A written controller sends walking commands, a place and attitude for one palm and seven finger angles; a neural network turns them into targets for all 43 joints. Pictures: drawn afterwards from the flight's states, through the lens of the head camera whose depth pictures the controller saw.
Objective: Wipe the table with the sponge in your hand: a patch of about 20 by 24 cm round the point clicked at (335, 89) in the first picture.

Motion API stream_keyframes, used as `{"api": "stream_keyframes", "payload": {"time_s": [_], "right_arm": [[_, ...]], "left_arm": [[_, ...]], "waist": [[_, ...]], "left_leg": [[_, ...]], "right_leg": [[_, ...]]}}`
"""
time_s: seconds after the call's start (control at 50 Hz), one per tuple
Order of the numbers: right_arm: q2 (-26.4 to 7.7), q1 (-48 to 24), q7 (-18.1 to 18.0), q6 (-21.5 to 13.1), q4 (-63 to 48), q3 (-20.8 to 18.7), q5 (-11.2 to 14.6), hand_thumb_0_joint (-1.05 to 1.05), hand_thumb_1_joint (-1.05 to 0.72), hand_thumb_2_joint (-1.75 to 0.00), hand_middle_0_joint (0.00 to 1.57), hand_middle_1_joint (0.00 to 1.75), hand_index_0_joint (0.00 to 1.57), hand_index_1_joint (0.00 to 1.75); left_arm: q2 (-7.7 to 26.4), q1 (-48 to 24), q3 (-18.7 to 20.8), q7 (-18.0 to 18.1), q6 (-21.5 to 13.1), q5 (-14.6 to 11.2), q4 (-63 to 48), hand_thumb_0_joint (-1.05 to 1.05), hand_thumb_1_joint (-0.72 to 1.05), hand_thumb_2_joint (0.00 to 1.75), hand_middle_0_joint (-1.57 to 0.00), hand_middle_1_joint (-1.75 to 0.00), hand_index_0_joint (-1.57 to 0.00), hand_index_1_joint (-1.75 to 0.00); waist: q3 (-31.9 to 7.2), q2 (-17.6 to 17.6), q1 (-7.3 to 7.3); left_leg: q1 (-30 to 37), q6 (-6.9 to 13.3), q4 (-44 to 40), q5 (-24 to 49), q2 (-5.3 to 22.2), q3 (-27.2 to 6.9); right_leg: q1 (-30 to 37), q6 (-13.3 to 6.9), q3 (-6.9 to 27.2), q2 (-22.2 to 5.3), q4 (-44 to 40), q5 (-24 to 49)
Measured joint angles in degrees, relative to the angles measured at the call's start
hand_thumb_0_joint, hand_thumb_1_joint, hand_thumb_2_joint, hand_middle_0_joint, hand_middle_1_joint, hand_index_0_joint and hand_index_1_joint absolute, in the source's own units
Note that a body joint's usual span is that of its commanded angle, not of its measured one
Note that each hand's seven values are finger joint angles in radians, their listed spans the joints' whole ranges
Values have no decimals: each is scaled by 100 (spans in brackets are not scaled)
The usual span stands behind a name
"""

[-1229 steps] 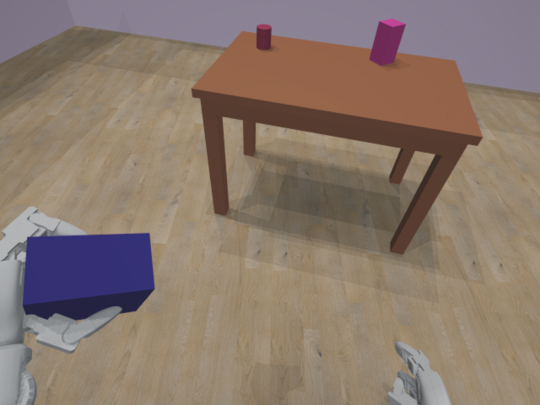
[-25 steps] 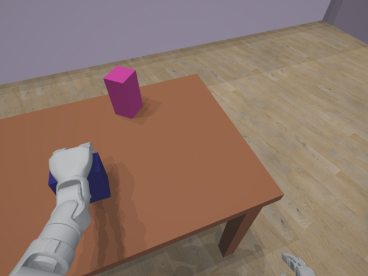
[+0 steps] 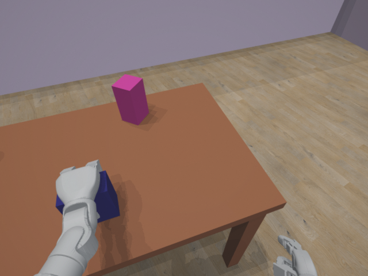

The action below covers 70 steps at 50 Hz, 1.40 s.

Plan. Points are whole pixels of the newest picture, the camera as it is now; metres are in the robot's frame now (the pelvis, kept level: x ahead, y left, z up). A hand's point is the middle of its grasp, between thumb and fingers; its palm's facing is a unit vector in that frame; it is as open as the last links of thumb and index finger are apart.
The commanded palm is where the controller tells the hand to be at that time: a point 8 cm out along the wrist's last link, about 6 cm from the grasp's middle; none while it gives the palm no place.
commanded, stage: wipe back along the middle lane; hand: left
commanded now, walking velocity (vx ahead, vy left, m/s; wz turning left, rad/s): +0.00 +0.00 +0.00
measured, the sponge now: (92, 204) +0.28 +0.27 -0.04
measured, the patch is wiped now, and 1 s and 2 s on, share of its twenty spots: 0.40 0.60 0.65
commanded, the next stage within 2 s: slide across to the third lane in 0.32 s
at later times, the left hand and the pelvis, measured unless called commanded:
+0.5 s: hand (87, 212) +0.24 +0.26 +0.00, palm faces -0.03 -0.06 -1.00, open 10.6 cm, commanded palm +0.21 +0.23 +0.03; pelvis -0.01 -0.01 +0.00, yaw +0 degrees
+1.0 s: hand (109, 206) +0.26 +0.21 +0.00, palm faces -0.03 -0.05 -1.00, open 10.6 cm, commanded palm +0.22 +0.17 +0.04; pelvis -0.02 -0.01 +0.00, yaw +1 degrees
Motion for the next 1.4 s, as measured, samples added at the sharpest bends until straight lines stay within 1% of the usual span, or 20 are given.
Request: {"api": "stream_keyframes", "payload": {"time_s": [0.18,0.4,0.46,0.56,0.7,0.86,0.98,1.12,1.22,1.4], "right_arm": [[-7,-11,-13,-96,-66,14,-13,2,-91,-89,20,30,20,30],[-16,-10,-14,-160,-28,-16,-31,2,-91,-89,20,30,20,30],[-4,-34,-38,-165,2,-4,-32,2,-91,-89,20,30,20,30],[15,-68,-80,-178,14,-6,-33,2,-91,-89,20,30,20,30],[34,-91,-73,-241,62,-34,-42,2,-91,-89,20,30,20,30],[80,-202,-30,-209,164,-12,-23,2,-91,-89,20,30,20,30],[135,-298,48,-122,192,-1,-9,2,-91,-89,20,30,20,30],[120,-400,129,-1,196,-4,9,2,-91,-89,20,30,20,30],[98,-459,117,59,229,-10,23,2,-91,-89,20,30,20,30],[48,-418,44,108,283,-16,13,2,-91,-89,20,30,20,30]], "left_arm": [[12,415,35,-81,-25,4,-410,1,-51,103,-63,-134,-65,-134],[-76,859,-54,6,-5,26,-796,1,-51,103,-62,-135,-65,-134],[-89,817,-59,-2,-8,34,-743,1,-51,103,-62,-135,-65,-134],[-76,655,-135,-97,83,10,-633,0,-51,103,-62,-135,-65,-134],[-118,524,-319,-157,101,-21,-572,0,-51,103,-63,-135,-65,-134],[-328,180,-657,-74,167,33,-318,-1,-51,103,-63,-134,-65,-133],[-502,-62,-878,-16,306,63,-103,-1,-51,103,-63,-134,-66,-133],[-705,-249,-1156,66,469,64,91,-1,-51,103,-63,-134,-66,-133],[-818,-517,-1226,92,572,37,416,-1,-52,103,-63,-134,-66,-133],[-828,-749,-1036,112,492,-23,816,-1,-52,103,-64,-134,-67,-133]], "waist": [[44,2,23],[56,31,87],[69,19,102],[120,30,88],[161,90,107],[177,114,189],[146,106,195],[139,111,177],[152,87,163],[159,61,95]], "left_leg": [[118,-29,-58,30,27,11],[181,-35,-69,57,31,47],[179,-38,-66,72,31,49],[189,-39,-66,103,24,26],[235,-31,-75,128,1,0],[236,-37,-87,168,-33,-30],[240,-64,-108,194,-26,-43],[291,-101,-130,212,-3,-54],[302,-138,-178,257,18,-64],[289,-188,-256,315,79,-72]], "right_leg": [[92,-31,11,26,-22,20],[121,-37,49,32,13,36],[113,-41,52,32,27,46],[134,-45,30,26,21,70],[195,-38,5,3,8,85],[190,-45,-23,-31,44,83],[177,-68,-35,-25,63,87],[208,-104,-46,-2,84,84],[195,-141,-56,19,85,104],[152,-202,-65,80,52,149]]}}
